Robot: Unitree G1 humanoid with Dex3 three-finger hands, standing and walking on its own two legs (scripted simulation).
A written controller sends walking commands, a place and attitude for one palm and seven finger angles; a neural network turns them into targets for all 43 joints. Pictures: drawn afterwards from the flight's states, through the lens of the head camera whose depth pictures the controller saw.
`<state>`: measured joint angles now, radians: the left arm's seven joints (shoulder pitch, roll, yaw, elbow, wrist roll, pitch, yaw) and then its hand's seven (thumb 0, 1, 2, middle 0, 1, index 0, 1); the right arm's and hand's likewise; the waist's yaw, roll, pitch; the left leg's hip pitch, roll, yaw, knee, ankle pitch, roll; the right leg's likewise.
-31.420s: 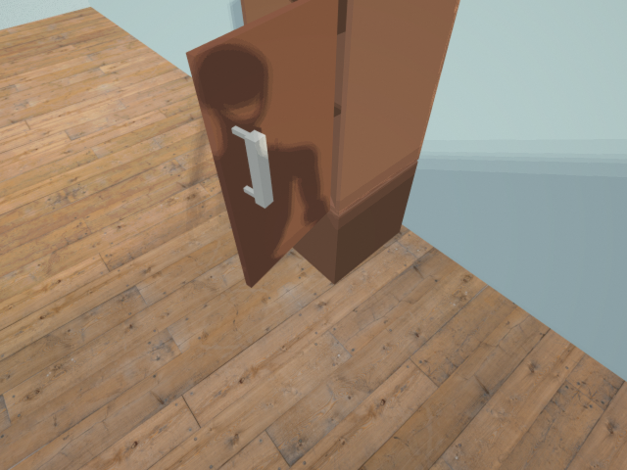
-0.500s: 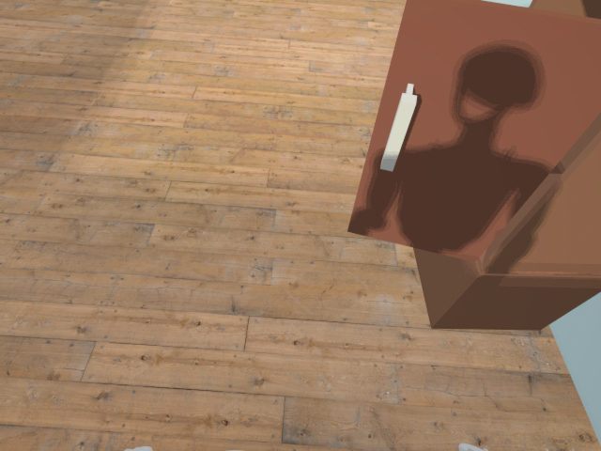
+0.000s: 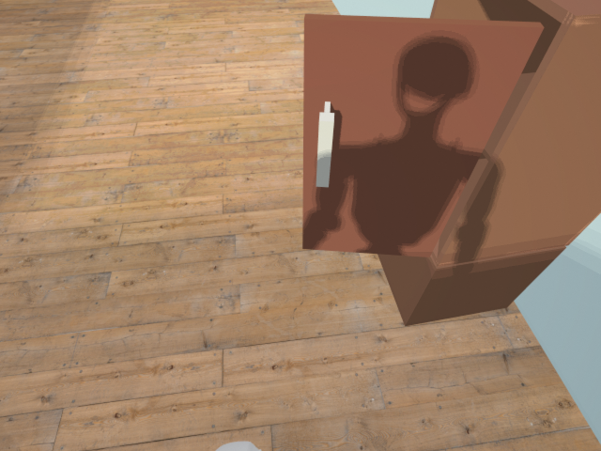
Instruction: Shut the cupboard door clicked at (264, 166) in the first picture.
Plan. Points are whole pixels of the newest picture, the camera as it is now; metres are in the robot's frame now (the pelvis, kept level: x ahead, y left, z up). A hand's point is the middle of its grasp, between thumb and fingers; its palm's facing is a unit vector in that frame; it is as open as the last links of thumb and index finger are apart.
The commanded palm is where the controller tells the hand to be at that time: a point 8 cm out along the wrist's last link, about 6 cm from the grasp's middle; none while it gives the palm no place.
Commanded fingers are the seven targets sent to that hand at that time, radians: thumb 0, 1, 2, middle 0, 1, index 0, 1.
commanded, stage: take the last steps up to it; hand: left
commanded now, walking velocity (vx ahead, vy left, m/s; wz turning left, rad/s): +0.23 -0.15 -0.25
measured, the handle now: (324, 145) +0.62 -0.02 +0.04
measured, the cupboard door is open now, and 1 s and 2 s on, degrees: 75 75 75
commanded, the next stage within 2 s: come to a stop and stand still in 0.44 s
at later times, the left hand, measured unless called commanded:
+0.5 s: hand (237, 378) +0.26 +0.12 -0.17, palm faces -0.21 -0.96 -0.16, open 7.4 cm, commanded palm none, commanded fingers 0.00 0.90 0.90 -0.20 -0.30 -0.20 -0.30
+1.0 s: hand (248, 364) +0.29 +0.11 -0.19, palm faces -0.05 -0.97 -0.22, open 7.4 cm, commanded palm none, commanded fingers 0.00 0.90 0.90 -0.20 -0.30 -0.20 -0.30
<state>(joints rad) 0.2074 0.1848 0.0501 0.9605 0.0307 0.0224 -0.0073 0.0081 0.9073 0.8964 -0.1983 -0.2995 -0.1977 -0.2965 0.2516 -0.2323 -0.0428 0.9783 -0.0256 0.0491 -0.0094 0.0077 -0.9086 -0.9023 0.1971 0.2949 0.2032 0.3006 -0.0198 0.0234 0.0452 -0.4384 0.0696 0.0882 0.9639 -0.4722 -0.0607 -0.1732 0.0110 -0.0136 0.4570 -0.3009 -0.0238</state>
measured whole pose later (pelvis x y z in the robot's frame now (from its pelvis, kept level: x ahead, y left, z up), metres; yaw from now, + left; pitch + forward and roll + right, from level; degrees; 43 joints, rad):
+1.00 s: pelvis +0.20 -0.08 -0.01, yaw -7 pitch +0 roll -2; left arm 0.16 0.21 0.06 0.98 0.02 0.06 0.05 0.01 0.91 0.90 -0.20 -0.30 -0.20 -0.30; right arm 0.08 -0.18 -0.01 0.90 -0.03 0.03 -0.02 0.00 -0.91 -0.90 0.20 0.29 0.20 0.30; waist 0.03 -0.02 0.11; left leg -0.34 0.00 0.07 0.59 -0.26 0.08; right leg -0.38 0.03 0.00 0.98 -0.56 0.01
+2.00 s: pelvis +0.14 -0.10 +0.00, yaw -7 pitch -2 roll -1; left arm 0.27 0.34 0.01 1.02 0.03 0.00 0.01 0.01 0.91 0.90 -0.20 -0.30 -0.20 -0.30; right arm 0.18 -0.31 -0.03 1.04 -0.01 0.00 0.01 0.01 -0.91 -0.90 0.20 0.30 0.21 0.30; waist 0.00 -0.02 0.03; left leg -0.33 0.00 0.03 0.49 -0.13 0.03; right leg -0.18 -0.03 0.02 0.49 -0.28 0.04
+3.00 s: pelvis +0.16 -0.14 -0.01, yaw -4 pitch -1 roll -2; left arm 0.38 0.16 0.02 1.03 0.03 0.04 0.02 0.01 0.91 0.90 -0.20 -0.30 -0.20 -0.30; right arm 0.26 -0.16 -0.05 1.10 -0.02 0.03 -0.04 0.00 -0.91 -0.90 0.20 0.30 0.20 0.30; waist 0.00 -0.01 0.05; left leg -0.35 0.05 0.04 0.66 -0.29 0.00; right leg -0.19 0.04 -0.06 0.54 -0.34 -0.02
